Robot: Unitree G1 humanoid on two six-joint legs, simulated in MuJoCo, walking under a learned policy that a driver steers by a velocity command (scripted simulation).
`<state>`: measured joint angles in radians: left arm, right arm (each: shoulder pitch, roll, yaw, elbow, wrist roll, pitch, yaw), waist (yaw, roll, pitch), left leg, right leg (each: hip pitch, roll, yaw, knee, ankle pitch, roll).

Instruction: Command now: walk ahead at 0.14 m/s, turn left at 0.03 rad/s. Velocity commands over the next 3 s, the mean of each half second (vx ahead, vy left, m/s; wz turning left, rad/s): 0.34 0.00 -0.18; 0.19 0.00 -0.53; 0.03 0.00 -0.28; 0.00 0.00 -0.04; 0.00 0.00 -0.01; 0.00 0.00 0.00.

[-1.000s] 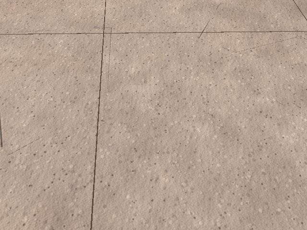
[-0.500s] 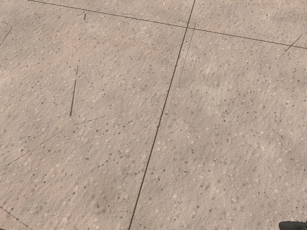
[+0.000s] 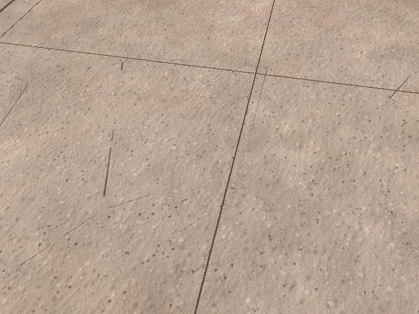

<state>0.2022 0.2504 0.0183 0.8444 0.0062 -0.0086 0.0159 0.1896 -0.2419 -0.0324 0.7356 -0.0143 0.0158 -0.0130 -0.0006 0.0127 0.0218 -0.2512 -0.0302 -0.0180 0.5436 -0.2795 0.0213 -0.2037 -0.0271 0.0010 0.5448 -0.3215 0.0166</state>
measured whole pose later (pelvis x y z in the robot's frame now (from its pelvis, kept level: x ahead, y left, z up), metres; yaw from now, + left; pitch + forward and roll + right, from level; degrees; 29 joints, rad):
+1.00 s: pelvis +0.34 -0.06 +0.00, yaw -25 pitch +3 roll +1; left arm 0.20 0.31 0.07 0.68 -0.01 0.02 0.02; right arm 0.13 -0.30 -0.04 0.65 -0.01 -0.01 -0.05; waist 0.04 0.03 0.04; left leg -0.63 0.03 -0.15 0.86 -0.23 -0.10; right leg -0.36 0.16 0.16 0.48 -0.16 -0.09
